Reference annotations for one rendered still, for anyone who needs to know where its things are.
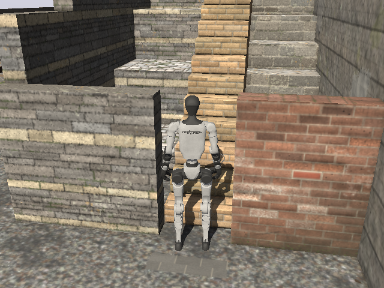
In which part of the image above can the left robot upper arm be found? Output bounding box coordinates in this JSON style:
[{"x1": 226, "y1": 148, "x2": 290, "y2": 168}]
[{"x1": 165, "y1": 121, "x2": 179, "y2": 155}]

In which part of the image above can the right robot upper arm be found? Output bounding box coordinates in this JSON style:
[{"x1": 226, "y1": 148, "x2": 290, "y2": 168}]
[{"x1": 205, "y1": 121, "x2": 218, "y2": 154}]

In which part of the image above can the robot left foot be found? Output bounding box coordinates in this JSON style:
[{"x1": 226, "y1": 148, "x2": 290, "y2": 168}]
[{"x1": 175, "y1": 235, "x2": 184, "y2": 251}]

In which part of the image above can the robot left thigh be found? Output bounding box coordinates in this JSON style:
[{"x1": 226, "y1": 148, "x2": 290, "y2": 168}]
[{"x1": 172, "y1": 168, "x2": 184, "y2": 214}]

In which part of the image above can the right robot hand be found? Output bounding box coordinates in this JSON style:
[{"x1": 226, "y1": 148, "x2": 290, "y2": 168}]
[{"x1": 209, "y1": 167, "x2": 221, "y2": 179}]

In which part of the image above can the left robot hand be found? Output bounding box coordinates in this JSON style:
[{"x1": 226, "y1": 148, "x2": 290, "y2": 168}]
[{"x1": 161, "y1": 168, "x2": 173, "y2": 181}]

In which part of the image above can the robot left forearm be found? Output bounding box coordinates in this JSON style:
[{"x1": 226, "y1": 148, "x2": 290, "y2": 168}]
[{"x1": 161, "y1": 146, "x2": 172, "y2": 170}]

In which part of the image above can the robot right forearm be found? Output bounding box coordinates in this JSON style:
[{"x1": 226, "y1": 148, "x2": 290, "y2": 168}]
[{"x1": 212, "y1": 145, "x2": 221, "y2": 169}]

